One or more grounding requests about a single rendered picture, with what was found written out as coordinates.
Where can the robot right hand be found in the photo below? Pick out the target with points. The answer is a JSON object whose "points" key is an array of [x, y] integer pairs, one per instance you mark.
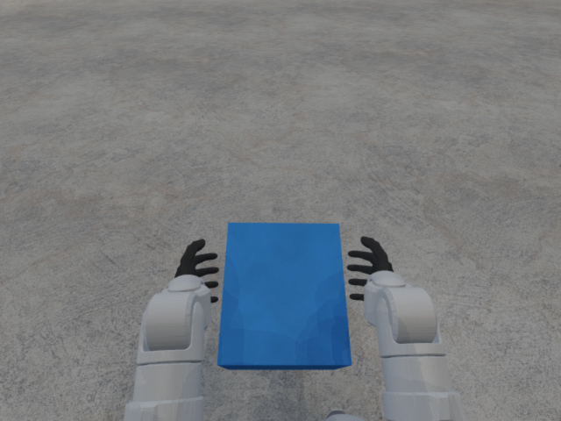
{"points": [[378, 258]]}

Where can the carton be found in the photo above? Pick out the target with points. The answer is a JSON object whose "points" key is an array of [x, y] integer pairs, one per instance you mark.
{"points": [[284, 305]]}

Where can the robot right forearm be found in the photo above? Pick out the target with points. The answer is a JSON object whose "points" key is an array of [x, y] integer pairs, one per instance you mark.
{"points": [[417, 378]]}

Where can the robot left hand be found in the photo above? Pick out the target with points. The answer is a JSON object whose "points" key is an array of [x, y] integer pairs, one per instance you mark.
{"points": [[189, 260]]}

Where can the robot left forearm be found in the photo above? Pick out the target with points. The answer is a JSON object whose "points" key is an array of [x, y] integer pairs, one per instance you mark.
{"points": [[168, 375]]}

